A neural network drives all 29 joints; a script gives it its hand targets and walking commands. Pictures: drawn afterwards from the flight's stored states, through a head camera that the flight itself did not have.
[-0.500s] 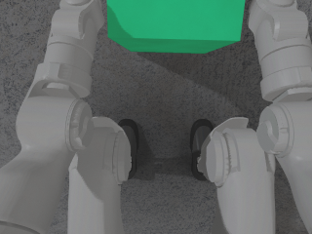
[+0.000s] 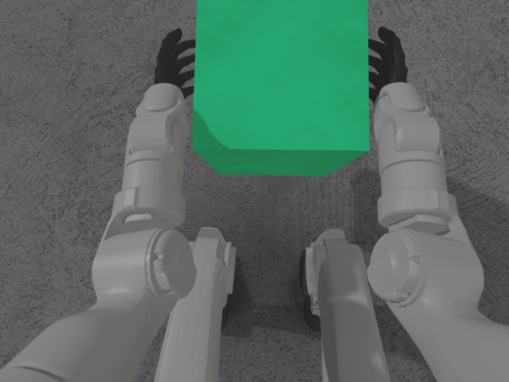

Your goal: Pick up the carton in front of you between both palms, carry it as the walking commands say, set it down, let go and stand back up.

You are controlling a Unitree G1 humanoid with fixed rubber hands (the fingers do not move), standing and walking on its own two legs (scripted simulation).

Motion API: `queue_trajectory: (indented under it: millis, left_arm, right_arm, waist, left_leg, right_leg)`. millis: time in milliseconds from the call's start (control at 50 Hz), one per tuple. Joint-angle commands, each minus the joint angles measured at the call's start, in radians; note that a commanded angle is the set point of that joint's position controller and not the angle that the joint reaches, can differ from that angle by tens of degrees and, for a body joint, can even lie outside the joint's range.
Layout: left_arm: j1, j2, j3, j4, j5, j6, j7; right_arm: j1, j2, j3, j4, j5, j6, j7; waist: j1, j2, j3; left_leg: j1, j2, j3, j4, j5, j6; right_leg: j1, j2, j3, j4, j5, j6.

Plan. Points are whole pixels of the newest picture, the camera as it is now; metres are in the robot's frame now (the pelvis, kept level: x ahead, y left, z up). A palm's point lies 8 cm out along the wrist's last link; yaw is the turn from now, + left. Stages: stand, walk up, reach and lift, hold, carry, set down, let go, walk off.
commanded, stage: reach and lift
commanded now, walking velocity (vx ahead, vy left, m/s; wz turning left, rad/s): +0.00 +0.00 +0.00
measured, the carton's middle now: (275, 104) +0.52 -0.01 -0.13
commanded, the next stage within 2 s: none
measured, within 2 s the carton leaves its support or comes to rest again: neither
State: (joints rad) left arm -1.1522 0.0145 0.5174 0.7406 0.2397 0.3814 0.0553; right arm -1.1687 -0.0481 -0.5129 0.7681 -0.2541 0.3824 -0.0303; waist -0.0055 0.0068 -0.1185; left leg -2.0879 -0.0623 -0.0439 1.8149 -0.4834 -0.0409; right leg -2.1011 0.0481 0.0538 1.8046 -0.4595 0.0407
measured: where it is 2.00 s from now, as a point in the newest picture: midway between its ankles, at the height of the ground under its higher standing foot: (266, 303)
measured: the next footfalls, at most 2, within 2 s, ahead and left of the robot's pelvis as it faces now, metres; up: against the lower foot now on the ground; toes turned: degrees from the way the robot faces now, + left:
none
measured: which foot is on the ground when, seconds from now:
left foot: down 0.00-1.00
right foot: down 0.00-1.00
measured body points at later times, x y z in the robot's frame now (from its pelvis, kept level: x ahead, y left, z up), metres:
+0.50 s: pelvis +0.04 +0.00 +0.13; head +0.22 -0.01 +0.54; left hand +0.49 +0.14 +0.09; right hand +0.48 -0.16 +0.09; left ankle +0.12 +0.13 -0.44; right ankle +0.12 -0.13 -0.44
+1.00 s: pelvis +0.09 +0.00 +0.26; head +0.15 +0.00 +0.71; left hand +0.44 +0.15 +0.24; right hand +0.43 -0.16 +0.24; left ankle +0.12 +0.13 -0.44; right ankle +0.12 -0.13 -0.44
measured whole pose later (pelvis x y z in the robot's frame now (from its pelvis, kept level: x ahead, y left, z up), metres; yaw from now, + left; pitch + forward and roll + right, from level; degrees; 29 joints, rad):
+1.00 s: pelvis +0.09 +0.00 +0.26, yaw -1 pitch +15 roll +0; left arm -0.39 -0.15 0.34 0.50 0.22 0.41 0.02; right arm -0.40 0.14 -0.34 0.50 -0.23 0.42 -0.02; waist 0.00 0.00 -0.15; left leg -0.74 -0.03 -0.06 0.84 -0.36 -0.01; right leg -0.75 0.02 0.06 0.84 -0.34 0.01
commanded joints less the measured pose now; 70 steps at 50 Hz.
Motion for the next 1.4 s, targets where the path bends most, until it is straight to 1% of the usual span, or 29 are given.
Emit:
queue_trajectory:
  millis: [0, 80, 160, 220, 340, 480, 760, 920, 1020, 1100, 1160, 1200, 1280, 1340, 1380]
  left_arm:
    - [-0.689, -1.055, -0.492, 0.000, -0.164, 0.002, -0.258]
    - [-0.633, -1.109, -0.568, -0.061, -0.197, 0.026, -0.268]
    - [-0.547, -1.140, -0.627, -0.103, -0.220, 0.034, -0.270]
    - [-0.476, -1.149, -0.648, -0.109, -0.222, 0.031, -0.270]
    - [-0.347, -1.154, -0.648, -0.091, -0.204, 0.015, -0.269]
    - [-0.214, -1.170, -0.648, -0.083, -0.182, -0.001, -0.271]
    - [0.054, -1.194, -0.718, -0.144, -0.166, -0.011, -0.272]
    - [0.213, -1.191, -0.760, -0.193, -0.165, 0.014, -0.274]
    - [0.298, -1.180, -0.794, -0.244, -0.176, 0.053, -0.276]
    - [0.355, -1.168, -0.825, -0.301, -0.187, 0.095, -0.277]
    - [0.385, -1.159, -0.849, -0.351, -0.197, 0.134, -0.281]
    - [0.402, -1.152, -0.838, -0.362, -0.194, 0.161, -0.284]
    - [0.403, -1.127, -0.779, -0.339, -0.164, 0.200, -0.293]
    - [0.354, -1.118, -0.727, -0.309, -0.139, 0.207, -0.304]
    - [0.309, -1.130, -0.731, -0.313, -0.144, 0.203, -0.309]
  right_arm:
    - [-0.635, 1.044, 0.453, 0.011, 0.153, 0.007, 0.263]
    - [-0.585, 1.101, 0.528, -0.049, 0.190, 0.030, 0.278]
    - [-0.513, 1.146, 0.601, -0.098, 0.227, 0.039, 0.283]
    - [-0.451, 1.169, 0.635, -0.114, 0.238, 0.038, 0.279]
    - [-0.322, 1.194, 0.647, -0.105, 0.220, 0.025, 0.263]
    - [-0.182, 1.207, 0.638, -0.099, 0.185, 0.007, 0.252]
    - [0.077, 1.228, 0.718, -0.165, 0.179, -0.007, 0.254]
    - [0.234, 1.222, 0.756, -0.212, 0.173, 0.016, 0.254]
    - [0.320, 1.219, 0.786, -0.261, 0.181, 0.055, 0.257]
    - [0.377, 1.206, 0.817, -0.320, 0.195, 0.096, 0.258]
    - [0.403, 1.193, 0.838, -0.371, 0.206, 0.136, 0.260]
    - [0.416, 1.180, 0.833, -0.384, 0.202, 0.164, 0.262]
    - [0.422, 1.156, 0.771, -0.363, 0.174, 0.203, 0.271]
    - [0.375, 1.145, 0.717, -0.330, 0.150, 0.210, 0.282]
    - [0.328, 1.157, 0.722, -0.338, 0.154, 0.206, 0.288]
  waist:
    - [-0.026, 0.014, -1.082]
    - [-0.022, 0.028, -1.169]
    - [-0.012, 0.013, -1.175]
    - [-0.005, -0.006, -1.128]
    - [0.001, -0.026, -0.992]
    - [-0.004, -0.016, -0.868]
    - [0.003, -0.009, -0.675]
    - [0.002, -0.010, -0.519]
    - [0.005, -0.008, -0.425]
    - [0.005, -0.003, -0.347]
    - [0.004, -0.005, -0.274]
    - [0.004, -0.006, -0.208]
    - [0.001, -0.002, -0.082]
    - [0.003, 0.000, -0.034]
    - [0.005, 0.001, -0.052]
  left_leg:
    - [0.587, -0.112, 0.129, -0.224, 0.052, 0.020]
    - [0.695, -0.113, 0.127, -0.267, 0.131, 0.010]
    - [0.761, -0.114, 0.117, -0.314, 0.197, 0.007]
    - [0.788, -0.116, 0.108, -0.358, 0.212, 0.009]
    - [0.848, -0.118, 0.089, -0.458, 0.194, 0.016]
    - [0.974, -0.113, 0.060, -0.594, 0.192, 0.021]
    - [1.335, -0.087, -0.001, -0.884, 0.286, 0.033]
    - [1.557, -0.065, -0.026, -1.062, 0.387, 0.035]
    - [1.697, -0.053, -0.031, -1.175, 0.452, 0.036]
    - [1.798, -0.043, -0.034, -1.257, 0.484, 0.035]
    - [1.866, -0.036, -0.037, -1.322, 0.478, 0.036]
    - [1.890, -0.034, -0.034, -1.360, 0.446, 0.037]
    - [1.895, -0.027, -0.028, -1.417, 0.335, 0.042]
    - [1.890, -0.023, -0.022, -1.431, 0.257, 0.046]
    - [1.898, -0.022, -0.020, -1.429, 0.245, 0.047]
  right_leg:
    - [0.624, 0.113, -0.148, -0.212, 0.052, -0.030]
    - [0.713, 0.115, -0.146, -0.249, 0.132, -0.026]
    - [0.795, 0.118, -0.133, -0.295, 0.199, -0.018]
    - [0.847, 0.120, -0.123, -0.340, 0.218, -0.012]
    - [0.939, 0.120, -0.097, -0.447, 0.206, -0.009]
    - [1.069, 0.116, -0.066, -0.583, 0.201, -0.020]
    - [1.409, 0.094, -0.008, -0.865, 0.290, -0.035]
    - [1.625, 0.076, 0.016, -1.043, 0.384, -0.040]
    - [1.762, 0.065, 0.021, -1.157, 0.448, -0.038]
    - [1.863, 0.056, 0.023, -1.241, 0.476, -0.038]
    - [1.928, 0.051, 0.022, -1.306, 0.468, -0.038]
    - [1.951, 0.049, 0.020, -1.345, 0.435, -0.038]
    - [1.957, 0.044, 0.016, -1.397, 0.327, -0.047]
    - [1.947, 0.040, 0.011, -1.410, 0.248, -0.052]
    - [1.956, 0.038, 0.008, -1.409, 0.236, -0.053]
